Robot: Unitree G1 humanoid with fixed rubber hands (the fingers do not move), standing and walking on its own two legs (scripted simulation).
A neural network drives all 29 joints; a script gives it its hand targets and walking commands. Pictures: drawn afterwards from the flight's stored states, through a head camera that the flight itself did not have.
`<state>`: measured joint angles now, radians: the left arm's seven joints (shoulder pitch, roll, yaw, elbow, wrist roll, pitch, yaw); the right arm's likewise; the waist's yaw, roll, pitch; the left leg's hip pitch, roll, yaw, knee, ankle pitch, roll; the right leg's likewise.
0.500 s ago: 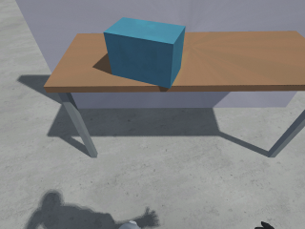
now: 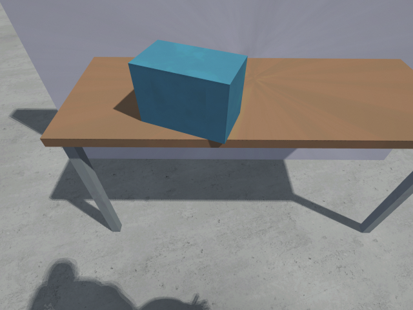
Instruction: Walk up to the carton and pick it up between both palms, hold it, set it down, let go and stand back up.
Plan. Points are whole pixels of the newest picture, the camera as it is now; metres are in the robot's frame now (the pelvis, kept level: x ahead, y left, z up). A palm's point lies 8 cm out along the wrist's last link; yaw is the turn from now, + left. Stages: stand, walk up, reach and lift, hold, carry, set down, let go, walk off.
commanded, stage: walk up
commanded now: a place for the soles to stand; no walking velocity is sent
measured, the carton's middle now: (190, 91) +0.74 +0.06 +0.05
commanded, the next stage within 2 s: none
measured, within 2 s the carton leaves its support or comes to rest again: neither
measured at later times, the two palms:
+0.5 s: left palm out of the picture +0.12 +0.34 -0.08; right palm (353, 282) +0.23 -0.31 -0.10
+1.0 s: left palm (52, 256) +0.28 +0.36 -0.10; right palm (334, 241) +0.31 -0.29 -0.07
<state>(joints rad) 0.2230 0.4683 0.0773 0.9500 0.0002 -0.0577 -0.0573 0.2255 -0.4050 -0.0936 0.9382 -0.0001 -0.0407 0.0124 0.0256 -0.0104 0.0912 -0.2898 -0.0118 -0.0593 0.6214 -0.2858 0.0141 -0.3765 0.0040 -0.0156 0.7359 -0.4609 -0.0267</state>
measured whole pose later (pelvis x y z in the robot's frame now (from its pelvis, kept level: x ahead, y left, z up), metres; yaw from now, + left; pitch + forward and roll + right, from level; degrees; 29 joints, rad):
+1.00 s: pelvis +0.26 +0.04 +0.02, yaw +0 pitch -5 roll +0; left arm 0.25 0.41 0.07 0.95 0.00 0.01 -0.05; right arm 0.26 -0.40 -0.09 0.94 0.00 -0.08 -0.01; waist 0.02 -0.03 0.18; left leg -0.14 -0.09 -0.02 0.49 -0.26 0.09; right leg -0.38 0.00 -0.03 0.91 -0.35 -0.01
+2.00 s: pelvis +0.27 +0.01 +0.00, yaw +1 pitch -5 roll -2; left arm 0.14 0.39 0.07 0.95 0.00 0.05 -0.04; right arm 0.23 -0.39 -0.08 0.94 0.00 -0.04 -0.04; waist 0.02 -0.03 0.14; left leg -0.25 -0.05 -0.07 0.68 -0.34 0.06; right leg -0.35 0.06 -0.07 0.93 -0.42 -0.02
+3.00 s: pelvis +0.26 -0.01 +0.00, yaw +1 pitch -2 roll +0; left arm 0.14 0.39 0.07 0.95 0.00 0.01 -0.03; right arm 0.18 -0.39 -0.08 0.94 0.00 -0.05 -0.04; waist 0.02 -0.01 0.07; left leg -0.31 -0.05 -0.07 0.64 -0.29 0.02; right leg -0.31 0.04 0.00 0.63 -0.27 -0.03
